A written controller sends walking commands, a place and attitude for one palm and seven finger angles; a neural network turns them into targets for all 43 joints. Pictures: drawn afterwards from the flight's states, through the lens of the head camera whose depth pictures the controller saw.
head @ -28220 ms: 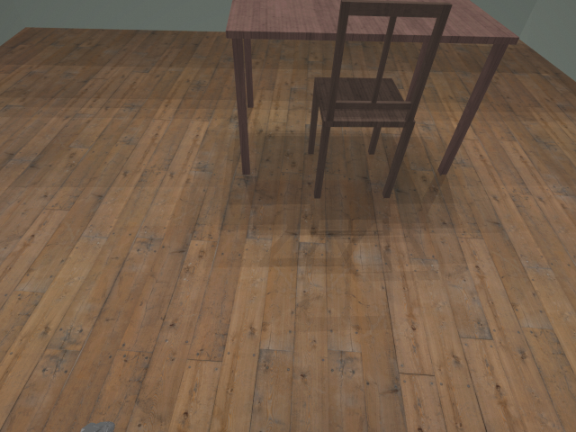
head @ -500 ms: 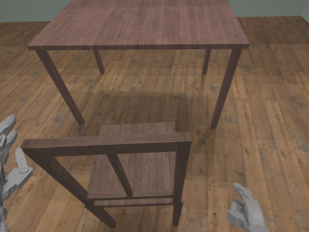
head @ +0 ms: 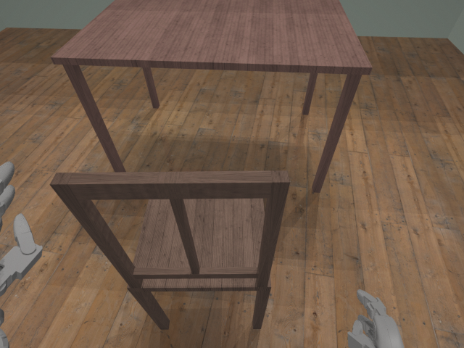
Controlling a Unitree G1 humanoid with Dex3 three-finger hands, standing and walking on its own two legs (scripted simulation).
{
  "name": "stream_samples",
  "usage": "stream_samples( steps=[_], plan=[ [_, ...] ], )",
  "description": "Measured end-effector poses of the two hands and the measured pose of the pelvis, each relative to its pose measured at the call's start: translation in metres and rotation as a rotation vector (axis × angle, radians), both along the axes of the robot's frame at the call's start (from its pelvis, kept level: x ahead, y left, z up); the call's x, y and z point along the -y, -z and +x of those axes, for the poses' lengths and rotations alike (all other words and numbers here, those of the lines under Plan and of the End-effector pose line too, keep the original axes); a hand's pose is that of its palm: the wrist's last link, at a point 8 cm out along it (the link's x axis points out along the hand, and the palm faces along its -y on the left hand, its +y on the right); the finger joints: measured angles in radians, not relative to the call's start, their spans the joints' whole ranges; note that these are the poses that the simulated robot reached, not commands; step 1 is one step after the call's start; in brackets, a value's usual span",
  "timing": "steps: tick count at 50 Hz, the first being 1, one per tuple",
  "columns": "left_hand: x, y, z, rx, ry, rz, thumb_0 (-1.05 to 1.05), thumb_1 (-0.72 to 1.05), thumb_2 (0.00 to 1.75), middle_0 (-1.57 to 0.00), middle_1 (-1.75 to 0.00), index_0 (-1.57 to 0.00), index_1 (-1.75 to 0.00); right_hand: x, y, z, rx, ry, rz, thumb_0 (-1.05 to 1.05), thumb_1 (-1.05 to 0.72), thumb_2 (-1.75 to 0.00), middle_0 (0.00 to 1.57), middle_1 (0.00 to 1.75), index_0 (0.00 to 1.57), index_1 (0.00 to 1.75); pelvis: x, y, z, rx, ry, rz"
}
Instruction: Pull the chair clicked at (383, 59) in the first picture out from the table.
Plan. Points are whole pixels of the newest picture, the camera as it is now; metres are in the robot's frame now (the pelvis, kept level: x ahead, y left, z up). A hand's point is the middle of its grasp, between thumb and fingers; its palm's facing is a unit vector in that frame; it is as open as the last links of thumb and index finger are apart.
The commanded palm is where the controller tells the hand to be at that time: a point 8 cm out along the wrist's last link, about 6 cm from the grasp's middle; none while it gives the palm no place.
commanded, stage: step back with the hand held close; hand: left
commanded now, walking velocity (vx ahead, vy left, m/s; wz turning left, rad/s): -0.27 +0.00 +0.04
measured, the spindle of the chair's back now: (187, 239) +0.34 +0.13 -0.06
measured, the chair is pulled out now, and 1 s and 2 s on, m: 0.54 0.54 0.54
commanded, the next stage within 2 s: stop stepping back and stand still in 1.82 s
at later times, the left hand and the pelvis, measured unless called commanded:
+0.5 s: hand (29, 247) +0.19 +0.26 +0.17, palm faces +0.46 -0.74 -0.49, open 7.4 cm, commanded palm +0.13 +0.30 +0.19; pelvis +0.00 +0.00 -0.01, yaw +1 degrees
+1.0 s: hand (28, 252) +0.19 +0.26 +0.17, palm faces +0.49 -0.75 -0.44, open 7.4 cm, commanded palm +0.13 +0.29 +0.19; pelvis +0.00 -0.01 -0.01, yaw +1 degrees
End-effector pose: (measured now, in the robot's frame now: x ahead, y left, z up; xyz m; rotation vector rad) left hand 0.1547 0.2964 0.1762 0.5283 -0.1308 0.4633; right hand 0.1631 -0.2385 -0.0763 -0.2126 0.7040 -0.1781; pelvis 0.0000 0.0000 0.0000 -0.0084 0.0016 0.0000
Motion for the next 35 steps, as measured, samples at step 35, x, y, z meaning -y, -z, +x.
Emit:
stream_samples(
  steps=[35],
  plan=[
    [0.002, -0.011, -0.007, 0.098, 0.045, 0.059, 0.01, 0.89, 0.90, -0.21, -0.30, -0.21, -0.31, -0.004, 0.003, 0.007, -0.005, -0.020, -0.014, 0.02, -0.90, -0.90, 0.20, 0.30, 0.20, 0.30, 0.002, 0.007, -0.003, -0.037, -0.015, -0.012]
  ],
)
